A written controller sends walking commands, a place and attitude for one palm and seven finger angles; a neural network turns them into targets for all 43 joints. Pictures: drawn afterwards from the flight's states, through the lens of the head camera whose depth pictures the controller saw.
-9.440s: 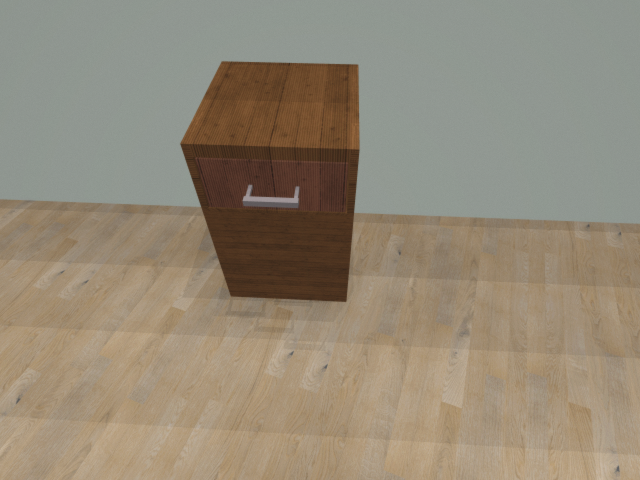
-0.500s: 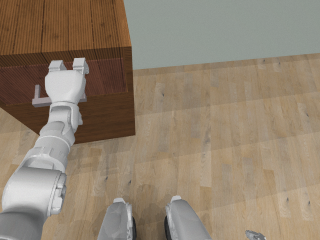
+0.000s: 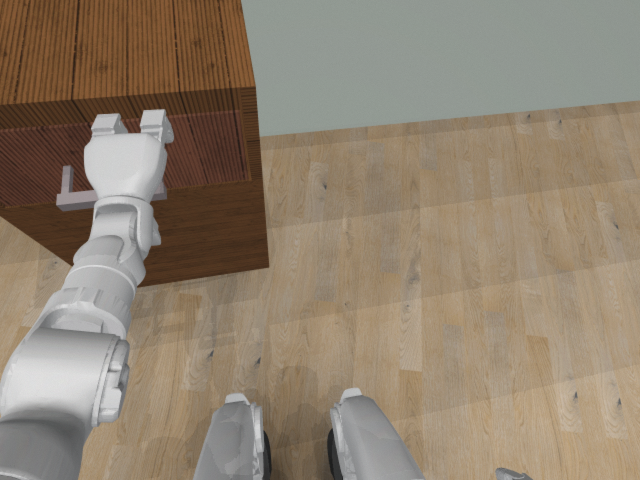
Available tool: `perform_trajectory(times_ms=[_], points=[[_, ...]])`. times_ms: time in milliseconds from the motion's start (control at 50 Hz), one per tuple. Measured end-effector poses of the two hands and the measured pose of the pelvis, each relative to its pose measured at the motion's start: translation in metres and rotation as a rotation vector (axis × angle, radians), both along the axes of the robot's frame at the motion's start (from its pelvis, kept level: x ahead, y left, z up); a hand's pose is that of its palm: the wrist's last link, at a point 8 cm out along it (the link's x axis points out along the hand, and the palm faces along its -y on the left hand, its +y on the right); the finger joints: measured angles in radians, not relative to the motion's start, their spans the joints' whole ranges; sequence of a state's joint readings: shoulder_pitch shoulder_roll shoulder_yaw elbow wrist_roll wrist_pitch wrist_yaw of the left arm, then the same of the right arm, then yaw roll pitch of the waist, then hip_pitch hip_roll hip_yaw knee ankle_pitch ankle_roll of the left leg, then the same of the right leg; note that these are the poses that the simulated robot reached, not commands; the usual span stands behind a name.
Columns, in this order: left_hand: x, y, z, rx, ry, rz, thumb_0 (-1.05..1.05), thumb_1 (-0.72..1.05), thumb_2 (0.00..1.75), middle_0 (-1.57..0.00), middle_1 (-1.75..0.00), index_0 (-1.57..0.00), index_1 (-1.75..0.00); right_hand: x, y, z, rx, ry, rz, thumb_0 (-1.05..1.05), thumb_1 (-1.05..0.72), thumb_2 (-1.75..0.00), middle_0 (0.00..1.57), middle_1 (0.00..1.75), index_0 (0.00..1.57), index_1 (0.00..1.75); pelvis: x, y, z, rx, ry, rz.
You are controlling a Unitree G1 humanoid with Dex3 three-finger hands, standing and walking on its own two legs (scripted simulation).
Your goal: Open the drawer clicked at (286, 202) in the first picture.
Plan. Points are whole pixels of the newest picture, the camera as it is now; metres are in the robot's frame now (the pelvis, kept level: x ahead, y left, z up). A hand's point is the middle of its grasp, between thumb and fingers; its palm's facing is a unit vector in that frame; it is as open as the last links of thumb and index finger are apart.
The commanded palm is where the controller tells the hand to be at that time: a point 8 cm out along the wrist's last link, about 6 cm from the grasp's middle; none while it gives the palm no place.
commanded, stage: move the hooked fingers above the handle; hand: left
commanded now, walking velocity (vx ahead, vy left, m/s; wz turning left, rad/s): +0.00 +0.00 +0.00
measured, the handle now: (113, 183) +0.54 +0.26 -0.08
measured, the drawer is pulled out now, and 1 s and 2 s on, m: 0.00 0.00 0.00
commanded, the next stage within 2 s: lower the fingers behind the handle in 1.42 s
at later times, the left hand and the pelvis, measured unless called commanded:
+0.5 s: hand (134, 184) +0.50 +0.21 -0.03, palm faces +0.03 -0.07 -1.00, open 13.8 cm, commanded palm +0.48 +0.23 +0.02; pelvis +0.01 +0.00 +0.00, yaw +0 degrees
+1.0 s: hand (130, 183) +0.50 +0.21 -0.03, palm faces +0.04 -0.07 -1.00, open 13.8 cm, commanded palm +0.48 +0.22 +0.02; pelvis +0.01 +0.01 +0.01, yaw +0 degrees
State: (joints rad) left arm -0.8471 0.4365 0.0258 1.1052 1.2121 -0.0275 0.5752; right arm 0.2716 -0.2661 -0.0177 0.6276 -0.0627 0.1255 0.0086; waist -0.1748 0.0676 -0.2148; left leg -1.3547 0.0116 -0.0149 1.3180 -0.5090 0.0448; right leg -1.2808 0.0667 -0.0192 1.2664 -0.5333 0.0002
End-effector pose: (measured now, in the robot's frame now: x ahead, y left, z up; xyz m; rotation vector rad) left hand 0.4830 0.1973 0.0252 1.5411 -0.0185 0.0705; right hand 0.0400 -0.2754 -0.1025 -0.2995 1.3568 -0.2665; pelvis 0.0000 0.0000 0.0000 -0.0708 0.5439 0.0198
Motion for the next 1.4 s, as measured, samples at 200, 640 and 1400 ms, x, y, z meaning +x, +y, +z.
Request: perform_trajectory(times_ms=[200,640,1400], points=[[-0.029,0.067,0.001,0.024,0.208,0.205,0.0,-0.48,0.3,-0.34,-1.22,-0.32,-1.2,-0.006,0.018,-0.002,0.086,0.037,-0.004,0.0,-0.91,-0.9,0.2,0.3,0.21,0.3,0.002,-0.007,0.016,0.018,-0.02,0.005],[-0.026,0.072,-0.017,0.037,0.151,0.198,0.0,-0.48,0.3,-0.34,-1.23,-0.31,-1.2,0.006,0.013,-0.004,0.061,0.03,-0.001,0.0,-0.91,-0.9,0.2,0.29,0.21,0.29,0.005,-0.001,0.009,0.01,-0.009,-0.01],[-0.005,0.011,0.018,-0.047,0.069,-0.017,0.0,-0.49,0.3,-0.33,-1.2,-0.31,-1.2,-0.001,0.009,0.013,0.009,0.009,-0.005,0.0,-0.91,-0.9,0.21,0.3,0.21,0.3,0.006,0.001,0.014,-0.009,-0.031,0.026]])
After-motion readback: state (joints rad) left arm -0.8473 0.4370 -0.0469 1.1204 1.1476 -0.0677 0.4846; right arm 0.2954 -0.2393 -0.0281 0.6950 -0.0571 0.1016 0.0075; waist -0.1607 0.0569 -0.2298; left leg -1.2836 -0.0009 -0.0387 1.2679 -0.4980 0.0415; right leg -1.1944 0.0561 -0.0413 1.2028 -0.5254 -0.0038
